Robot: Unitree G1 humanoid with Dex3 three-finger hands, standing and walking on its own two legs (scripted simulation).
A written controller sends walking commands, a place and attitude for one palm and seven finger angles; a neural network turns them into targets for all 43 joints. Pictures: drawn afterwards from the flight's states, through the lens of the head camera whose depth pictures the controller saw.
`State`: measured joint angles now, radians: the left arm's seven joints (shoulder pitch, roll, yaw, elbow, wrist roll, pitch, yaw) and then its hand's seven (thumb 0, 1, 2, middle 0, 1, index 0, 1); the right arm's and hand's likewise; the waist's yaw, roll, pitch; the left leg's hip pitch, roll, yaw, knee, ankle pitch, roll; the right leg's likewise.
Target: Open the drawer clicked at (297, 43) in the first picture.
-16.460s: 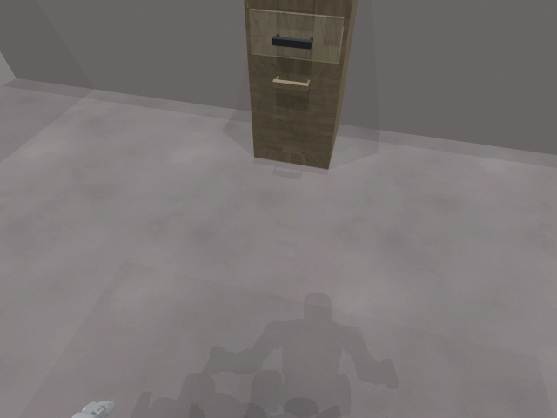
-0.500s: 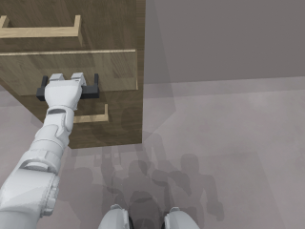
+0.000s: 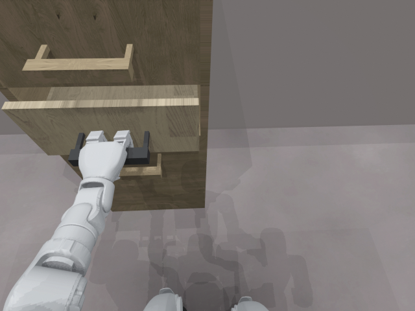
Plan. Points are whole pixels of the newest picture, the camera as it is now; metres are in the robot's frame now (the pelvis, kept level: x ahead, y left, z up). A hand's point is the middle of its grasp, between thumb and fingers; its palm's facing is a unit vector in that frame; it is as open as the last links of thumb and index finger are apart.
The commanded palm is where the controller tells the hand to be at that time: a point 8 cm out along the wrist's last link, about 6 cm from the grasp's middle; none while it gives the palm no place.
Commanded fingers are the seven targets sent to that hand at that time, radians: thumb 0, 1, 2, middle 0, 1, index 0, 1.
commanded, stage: pull the drawer open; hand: left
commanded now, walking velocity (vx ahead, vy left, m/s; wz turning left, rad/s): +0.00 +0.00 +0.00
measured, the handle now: (112, 146) +0.46 +0.21 -0.02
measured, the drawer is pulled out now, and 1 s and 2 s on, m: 0.05 0.18 0.30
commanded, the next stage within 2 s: none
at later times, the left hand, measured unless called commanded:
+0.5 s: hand (109, 196) +0.35 +0.20 -0.04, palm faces -0.04 -0.06 -1.00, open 6.0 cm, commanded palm +0.32 +0.21 +0.01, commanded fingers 0.00 0.90 0.90 -0.40 -1.35 -0.40 -1.35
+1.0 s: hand (104, 228) +0.28 +0.20 -0.04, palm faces -0.02 -0.07 -1.00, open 6.0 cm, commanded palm +0.26 +0.20 +0.01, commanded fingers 0.00 0.90 0.90 -0.40 -1.35 -0.40 -1.35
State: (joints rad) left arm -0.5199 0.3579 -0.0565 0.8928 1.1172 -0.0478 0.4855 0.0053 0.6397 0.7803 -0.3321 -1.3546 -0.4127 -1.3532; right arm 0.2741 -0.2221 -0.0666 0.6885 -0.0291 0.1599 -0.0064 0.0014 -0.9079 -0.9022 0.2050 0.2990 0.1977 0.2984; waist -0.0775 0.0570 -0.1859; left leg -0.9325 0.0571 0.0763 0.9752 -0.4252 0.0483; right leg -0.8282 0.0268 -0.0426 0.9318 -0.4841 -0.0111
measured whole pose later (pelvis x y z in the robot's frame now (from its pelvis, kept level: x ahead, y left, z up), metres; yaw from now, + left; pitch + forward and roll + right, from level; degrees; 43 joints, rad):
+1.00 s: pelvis -0.01 -0.01 +0.00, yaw +1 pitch +16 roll -2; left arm -0.04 0.30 -0.14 0.46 1.11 0.01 0.52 0.01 0.61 0.82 -0.35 -1.35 -0.41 -1.35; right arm 0.18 -0.22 -0.05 0.62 -0.03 0.13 -0.01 0.01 -0.91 -0.90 0.20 0.30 0.20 0.30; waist -0.02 0.07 -0.16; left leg -0.82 0.04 0.07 0.97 -0.42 0.04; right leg -0.72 0.02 -0.05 0.94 -0.49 -0.02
